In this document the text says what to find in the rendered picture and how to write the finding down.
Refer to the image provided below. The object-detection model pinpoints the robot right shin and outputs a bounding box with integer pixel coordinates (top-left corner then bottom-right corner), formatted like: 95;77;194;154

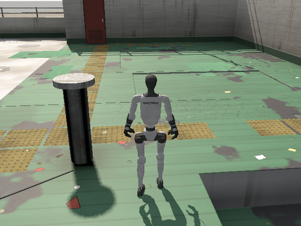
157;153;164;183

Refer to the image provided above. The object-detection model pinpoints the robot right forearm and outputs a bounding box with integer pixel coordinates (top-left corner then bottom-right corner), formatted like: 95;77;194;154
168;114;177;131

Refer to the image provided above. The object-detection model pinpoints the robot left forearm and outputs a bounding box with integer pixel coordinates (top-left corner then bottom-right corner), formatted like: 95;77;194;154
125;113;133;130

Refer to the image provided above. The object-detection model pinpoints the right robot upper arm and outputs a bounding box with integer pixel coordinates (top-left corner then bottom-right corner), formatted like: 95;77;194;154
161;95;173;121

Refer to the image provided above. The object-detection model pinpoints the left robot hand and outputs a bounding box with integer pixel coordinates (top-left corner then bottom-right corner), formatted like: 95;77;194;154
124;128;135;137

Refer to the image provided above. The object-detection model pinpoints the left robot upper arm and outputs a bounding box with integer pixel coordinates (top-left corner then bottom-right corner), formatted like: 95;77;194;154
128;95;141;120

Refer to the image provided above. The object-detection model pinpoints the right robot hand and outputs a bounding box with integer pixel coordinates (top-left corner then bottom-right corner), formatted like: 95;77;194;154
168;130;178;139

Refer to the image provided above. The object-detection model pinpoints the robot left foot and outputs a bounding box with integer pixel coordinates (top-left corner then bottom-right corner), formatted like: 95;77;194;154
137;184;145;196

